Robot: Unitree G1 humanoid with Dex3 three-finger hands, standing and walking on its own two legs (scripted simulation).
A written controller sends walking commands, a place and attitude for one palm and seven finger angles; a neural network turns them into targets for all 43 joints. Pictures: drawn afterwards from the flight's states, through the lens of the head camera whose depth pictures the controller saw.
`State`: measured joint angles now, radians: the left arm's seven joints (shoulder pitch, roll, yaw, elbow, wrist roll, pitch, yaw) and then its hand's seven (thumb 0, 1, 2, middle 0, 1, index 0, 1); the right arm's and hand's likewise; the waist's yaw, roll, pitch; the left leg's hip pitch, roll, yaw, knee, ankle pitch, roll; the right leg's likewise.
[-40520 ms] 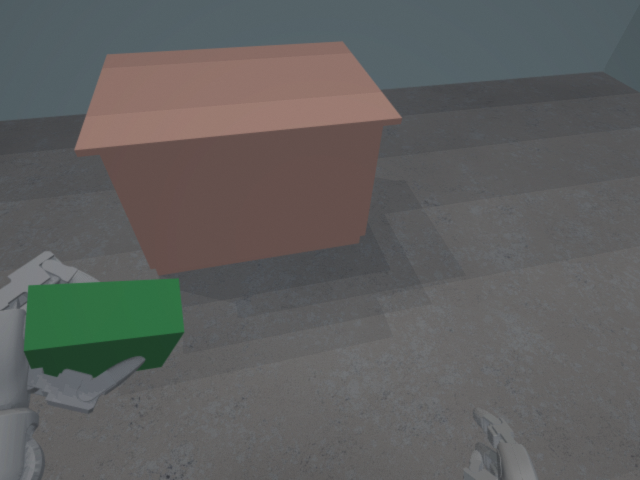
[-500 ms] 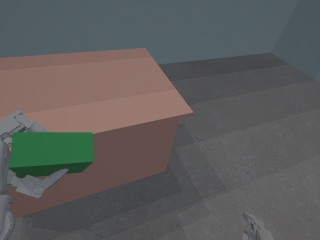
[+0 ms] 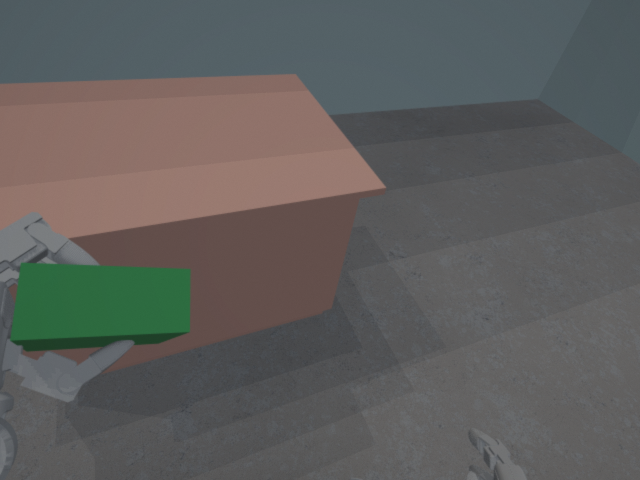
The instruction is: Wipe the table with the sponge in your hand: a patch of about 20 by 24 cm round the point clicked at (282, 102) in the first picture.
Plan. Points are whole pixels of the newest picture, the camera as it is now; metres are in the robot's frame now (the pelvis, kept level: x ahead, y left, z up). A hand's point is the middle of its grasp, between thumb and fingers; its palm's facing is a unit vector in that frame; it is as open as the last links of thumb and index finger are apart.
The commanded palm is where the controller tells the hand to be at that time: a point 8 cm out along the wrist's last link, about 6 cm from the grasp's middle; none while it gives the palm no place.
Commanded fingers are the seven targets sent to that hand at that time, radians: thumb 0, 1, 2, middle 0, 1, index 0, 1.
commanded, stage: stop stepping back and stand still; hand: left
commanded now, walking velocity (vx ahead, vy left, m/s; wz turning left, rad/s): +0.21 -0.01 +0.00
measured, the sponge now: (127, 311) +0.22 +0.20 +0.17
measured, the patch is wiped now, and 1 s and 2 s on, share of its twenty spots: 1.00 1.00 1.00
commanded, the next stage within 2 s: stand and wait in 0.46 s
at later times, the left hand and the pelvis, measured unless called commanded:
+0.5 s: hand (92, 326) +0.19 +0.21 +0.20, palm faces +0.34 -0.87 -0.36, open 9.6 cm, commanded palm +0.14 +0.26 +0.21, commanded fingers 0.00 0.10 1.30 -1.20 -1.60 -1.20 -1.60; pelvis -0.02 -0.02 +0.02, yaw +0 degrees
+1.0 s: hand (62, 310) +0.21 +0.24 +0.19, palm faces +0.43 -0.83 -0.35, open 9.6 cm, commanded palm +0.16 +0.27 +0.21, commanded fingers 0.00 0.10 1.30 -1.20 -1.60 -1.20 -1.60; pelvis +0.01 -0.01 +0.04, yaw +2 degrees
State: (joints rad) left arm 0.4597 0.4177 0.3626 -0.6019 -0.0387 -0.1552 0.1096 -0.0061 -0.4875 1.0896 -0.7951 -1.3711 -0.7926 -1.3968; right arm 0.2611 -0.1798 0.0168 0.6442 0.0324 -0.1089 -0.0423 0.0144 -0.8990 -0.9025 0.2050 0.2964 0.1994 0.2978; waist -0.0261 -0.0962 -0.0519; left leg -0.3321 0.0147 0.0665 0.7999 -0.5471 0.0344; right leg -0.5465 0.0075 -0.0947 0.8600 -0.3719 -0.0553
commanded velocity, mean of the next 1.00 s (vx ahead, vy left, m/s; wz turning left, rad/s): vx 0.05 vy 0.01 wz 0.00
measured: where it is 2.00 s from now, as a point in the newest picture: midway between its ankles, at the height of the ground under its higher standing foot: outside the picture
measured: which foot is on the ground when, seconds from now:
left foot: down 0.00-1.00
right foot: up 0.00-0.28, down 0.30-1.00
